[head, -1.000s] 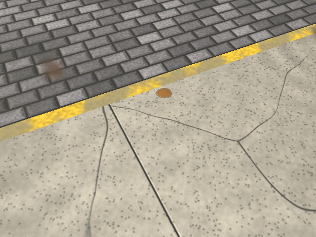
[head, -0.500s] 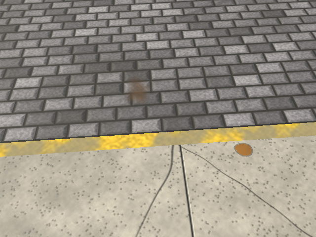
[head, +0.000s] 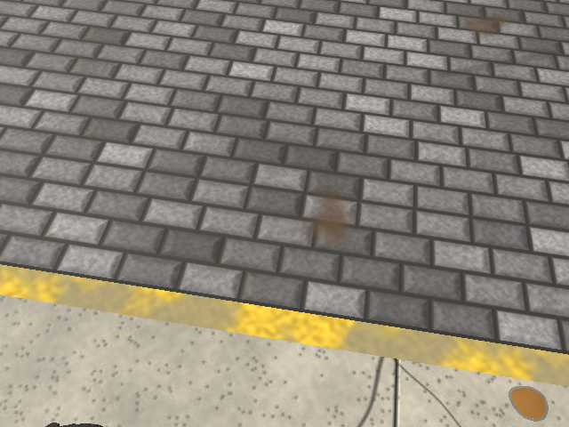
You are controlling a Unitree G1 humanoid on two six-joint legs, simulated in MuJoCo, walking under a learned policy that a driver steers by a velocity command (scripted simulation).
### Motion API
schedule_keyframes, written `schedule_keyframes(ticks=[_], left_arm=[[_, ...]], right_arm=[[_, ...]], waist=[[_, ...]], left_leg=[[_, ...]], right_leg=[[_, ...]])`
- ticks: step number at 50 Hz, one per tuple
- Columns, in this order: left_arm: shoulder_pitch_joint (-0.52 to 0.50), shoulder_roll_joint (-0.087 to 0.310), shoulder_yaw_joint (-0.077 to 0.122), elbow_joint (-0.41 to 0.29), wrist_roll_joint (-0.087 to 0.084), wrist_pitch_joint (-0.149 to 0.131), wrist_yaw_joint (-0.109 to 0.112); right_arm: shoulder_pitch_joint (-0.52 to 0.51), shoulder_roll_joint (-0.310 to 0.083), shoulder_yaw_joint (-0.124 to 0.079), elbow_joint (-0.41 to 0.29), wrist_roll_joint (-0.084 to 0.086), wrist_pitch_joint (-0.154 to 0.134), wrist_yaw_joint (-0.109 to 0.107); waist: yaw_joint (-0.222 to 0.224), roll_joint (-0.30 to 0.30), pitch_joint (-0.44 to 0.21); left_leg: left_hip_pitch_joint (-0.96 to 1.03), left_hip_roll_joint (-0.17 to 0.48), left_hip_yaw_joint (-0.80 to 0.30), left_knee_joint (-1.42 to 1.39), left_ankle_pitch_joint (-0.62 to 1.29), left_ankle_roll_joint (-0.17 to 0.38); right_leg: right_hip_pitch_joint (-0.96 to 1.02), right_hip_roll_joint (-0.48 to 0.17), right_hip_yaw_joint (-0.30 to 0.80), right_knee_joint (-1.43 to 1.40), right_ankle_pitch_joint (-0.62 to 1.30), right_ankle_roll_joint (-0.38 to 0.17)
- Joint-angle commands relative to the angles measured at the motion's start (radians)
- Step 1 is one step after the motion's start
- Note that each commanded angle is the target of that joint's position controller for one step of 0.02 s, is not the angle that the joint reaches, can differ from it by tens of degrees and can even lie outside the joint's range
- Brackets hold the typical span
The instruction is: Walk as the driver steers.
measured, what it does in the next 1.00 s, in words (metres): walks ahead: right foot, then left foot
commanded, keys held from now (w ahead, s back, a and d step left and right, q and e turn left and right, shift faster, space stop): w+q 0.14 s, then w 0.48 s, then w+e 0.38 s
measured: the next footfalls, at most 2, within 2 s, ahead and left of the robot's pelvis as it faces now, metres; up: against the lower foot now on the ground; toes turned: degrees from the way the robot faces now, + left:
right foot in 0.24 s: +0.33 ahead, -0.14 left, +0.00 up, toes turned +10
left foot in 0.74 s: +0.55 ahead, +0.16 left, +0.00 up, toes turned +10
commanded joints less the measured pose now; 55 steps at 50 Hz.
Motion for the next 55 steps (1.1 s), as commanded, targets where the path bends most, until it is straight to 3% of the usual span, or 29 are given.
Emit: schedule_keyframes(ticks=[1,3,6,9,11,12,13,14,15,16,17,18,21,26,30,33,35,36,37,38,39,40,41,42,43,45,48,52,55], left_arm=[[-0.046,0.047,0.008,-0.063,0.003,-0.002,-0.002],[-0.118,0.038,0.003,-0.08,-0.005,-0.007,-0.01],[-0.17,0.063,0.01,-0.101,-0.019,-0.017,-0.02],[-0.13,0.093,0.025,-0.093,-0.02,-0.026,-0.028],[-0.005,0.112,0.043,-0.059,-0.011,-0.034,-0.022],[0.119,0.149,0.055,-0.046,0.005,-0.039,-0.017],[0.25,0.239,0.081,-0.014,0.018,-0.03,-0.014],[0.296,0.192,0.075,0.015,-0.015,-0.022,-0.028],[0.247,0.122,0.055,0.005,-0.028,-0.018,-0.026],[0.19,0.098,0.044,-0.005,-0.019,-0.01,-0.022],[0.152,0.078,0.036,-0.002,-0.011,-0.005,-0.021],[0.131,0.059,0.027,0.0,-0.002,-0.006,-0.018],[0.137,0.06,0.025,0.018,-0.012,-0.014,-0.016],[0.186,0.12,0.038,0.054,-0.028,-0.005,-0.008],[0.266,0.137,0.039,0.094,-0.039,0.01,-0.006],[0.298,0.147,0.041,0.119,-0.045,0.029,-0.002],[0.276,0.166,0.045,0.119,-0.047,0.04,0.004],[0.273,0.145,0.036,0.115,-0.041,0.04,0.005],[0.258,0.079,0.009,0.079,-0.014,0.034,0.005],[0.389,-0.029,-0.022,0.062,-0.025,0.017,0.004],[0.335,0.084,0.006,0.079,-0.05,0.008,0.003],[0.251,0.127,0.023,0.054,-0.064,0.005,0.002],[0.212,0.115,0.024,0.048,-0.057,0.008,0.005],[0.195,0.103,0.027,0.045,-0.045,0.015,0.006],[0.214,0.084,0.029,0.049,-0.044,0.028,0.005],[0.227,0.04,0.024,0.051,-0.046,0.052,0.003],[0.172,0.025,0.023,0.021,-0.039,0.067,0.002],[0.059,0.004,0.011,-0.016,-0.036,0.057,-0.023],[-0.044,-0.002,0.005,-0.063,-0.035,0.056,-0.041]], right_arm=[[-0.042,-0.177,-0.05,-0.065,0.005,-0.017,-0.022],[-0.01,-0.184,-0.052,-0.047,0.01,-0.012,-0.027],[0.037,-0.183,-0.053,-0.018,0.018,-0.006,-0.028],[0.045,-0.166,-0.05,-0.001,0.014,0.002,-0.032],[0.042,-0.132,-0.038,0.005,0.008,0.006,-0.029],[0.045,-0.084,-0.019,-0.004,-0.002,0.005,-0.024],[0.178,-0.032,-0.001,-0.011,0.02,-0.004,-0.024],[0.193,-0.078,-0.002,-0.004,0.028,-0.012,-0.027],[0.087,-0.154,-0.022,-0.008,0.032,-0.013,-0.026],[-0.003,-0.16,-0.022,-0.026,0.022,-0.012,-0.027],[-0.059,-0.148,-0.021,-0.043,0.006,-0.016,-0.024],[-0.066,-0.131,-0.022,-0.043,0.0,-0.018,-0.02],[-0.047,-0.076,-0.009,-0.031,0.001,-0.016,-0.012],[-0.203,-0.035,0.016,-0.067,-0.006,-0.032,-0.001],[-0.316,-0.041,0.018,-0.092,0.008,-0.04,0.016],[-0.356,-0.064,0.01,-0.113,0.01,-0.048,0.028],[-0.249,-0.105,-0.012,-0.086,0.005,-0.055,0.026],[-0.111,-0.152,-0.036,-0.046,-0.002,-0.055,0.016],[0.075,-0.231,-0.059,-0.02,-0.021,-0.051,0.002],[0.112,-0.292,-0.07,-0.001,-0.022,-0.039,0.002],[0.11,-0.189,-0.046,-0.002,-0.014,-0.036,0.002],[0.05,-0.15,-0.031,0.002,-0.007,-0.039,0.0],[-0.015,-0.122,-0.021,0.001,-0.01,-0.043,0.001],[-0.066,-0.092,-0.014,0.004,-0.013,-0.047,0.004],[-0.096,-0.076,-0.01,0.009,-0.022,-0.055,0.006],[-0.124,-0.073,-0.016,0.027,-0.022,-0.071,0.006],[-0.124,-0.101,-0.028,0.058,-0.027,-0.081,-0.002],[-0.107,-0.136,-0.036,0.086,-0.021,-0.072,-0.015],[-0.05,-0.164,-0.045,0.117,-0.009,-0.058,-0.019]], waist=[[0.018,0.088,-0.047],[-0.013,0.097,-0.037],[-0.029,0.109,-0.032],[-0.007,0.147,-0.042],[0.055,0.157,-0.089],[0.112,0.104,-0.207],[0.096,-0.156,-0.364],[0.107,-0.258,-0.358],[0.127,-0.134,-0.207],[0.119,-0.061,-0.123],[0.102,-0.03,-0.054],[0.074,-0.045,-0.034],[0.05,-0.076,-0.043],[0.094,-0.043,-0.024],[0.133,-0.042,-0.004],[0.119,-0.047,0.012],[0.039,-0.05,-0.043],[-0.028,-0.034,-0.137],[-0.104,0.072,-0.302],[-0.043,0.338,-0.432],[-0.082,0.234,-0.376],[-0.073,0.194,-0.232],[-0.042,0.146,-0.167],[-0.015,0.144,-0.111],[0.017,0.158,-0.088],[0.045,0.139,-0.062],[0.052,0.097,-0.024],[0.016,0.074,0.007],[-0.023,0.055,0.038]], left_leg=[[-0.045,0.204,-0.189,-0.141,0.183,0.159],[-0.068,0.188,-0.186,-0.131,0.118,0.132],[-0.02,0.216,-0.256,-0.081,0.051,0.116],[0.075,0.257,-0.321,0.005,0.066,0.097],[0.081,0.215,-0.3,0.122,0.198,0.063],[0.011,0.165,-0.244,0.339,0.167,0.028],[-0.315,0.025,-0.109,0.693,-0.107,-0.059],[-0.499,0.024,-0.11,0.865,-0.409,-0.078],[-0.573,0.073,-0.13,0.932,-0.34,-0.076],[-0.566,0.111,-0.085,0.925,-0.269,-0.074],[-0.552,0.139,-0.064,0.867,-0.218,-0.073],[-0.507,0.174,-0.057,0.806,-0.175,-0.07],[-0.442,0.201,-0.011,0.691,-0.126,-0.083],[-0.412,0.201,0.034,0.368,0.111,-0.105],[-0.345,0.167,0.059,0.218,0.211,-0.104],[-0.318,0.151,0.051,0.146,0.135,-0.074],[-0.136,0.119,0.074,0.084,0.104,-0.044],[0.083,0.127,0.071,0.08,0.113,-0.017],[0.386,0.324,-0.125,0.124,0.129,0.049],[0.645,0.542,-0.533,0.032,-0.057,0.188],[0.573,0.514,-0.575,-0.035,-0.207,0.173],[0.456,0.479,-0.424,-0.059,-0.184,0.133],[0.339,0.436,-0.319,-0.088,-0.107,0.111],[0.244,0.402,-0.237,-0.124,-0.04,0.102],[0.169,0.379,-0.169,-0.159,0.012,0.092],[0.094,0.372,-0.081,-0.21,0.104,0.1],[0.081,0.373,0.027,-0.242,0.207,0.104],[0.097,0.343,0.166,-0.254,0.245,0.076],[0.177,0.371,0.209,-0.241,0.261,0.065]], right_leg=[[0.051,0.035,-0.019,-0.197,0.197,0.026],[0.112,0.07,-0.023,-0.326,0.297,0.024],[0.149,0.09,0.004,-0.414,0.311,0.008],[0.183,0.085,0.011,-0.451,0.212,-0.03],[0.359,0.096,-0.03,-0.504,0.177,-0.08],[0.576,-0.012,0.065,-0.477,0.17,-0.14],[0.944,-0.224,0.463,-0.521,-0.004,-0.308],[0.981,-0.3,0.748,-0.657,-0.284,-0.351],[0.867,-0.271,0.657,-0.685,-0.383,-0.31],[0.746,-0.231,0.521,-0.691,-0.306,-0.278],[0.631,-0.189,0.42,-0.714,-0.198,-0.273],[0.562,-0.155,0.35,-0.735,-0.107,-0.262],[0.498,-0.115,0.227,-0.783,0.071,-0.273],[0.498,-0.091,0.081,-0.818,0.22,-0.264],[0.532,-0.106,0.046,-0.802,0.234,-0.245],[0.601,-0.144,0.08,-0.749,0.283,-0.224],[0.597,-0.127,0.069,-0.627,0.458,-0.196],[0.533,-0.074,0.033,-0.462,0.514,-0.167],[0.335,-0.008,-0.011,-0.154,0.27,-0.124],[-0.007,0.134,-0.042,0.165,-0.335,-0.069],[-0.105,0.09,0.054,0.283,-0.354,-0.068],[-0.153,0.05,0.044,0.299,-0.264,-0.074],[-0.124,0.013,0.027,0.27,-0.181,-0.068],[-0.098,-0.008,0.025,0.227,-0.125,-0.061],[-0.042,-0.029,0.032,0.206,-0.083,-0.055],[-0.001,-0.037,0.027,0.182,-0.046,-0.043],[-0.054,-0.04,0.041,0.088,0.064,-0.027],[-0.018,-0.021,-0.016,-0.153,0.266,-0.041],[-0.032,-0.01,-0.059,-0.261,0.273,-0.067]])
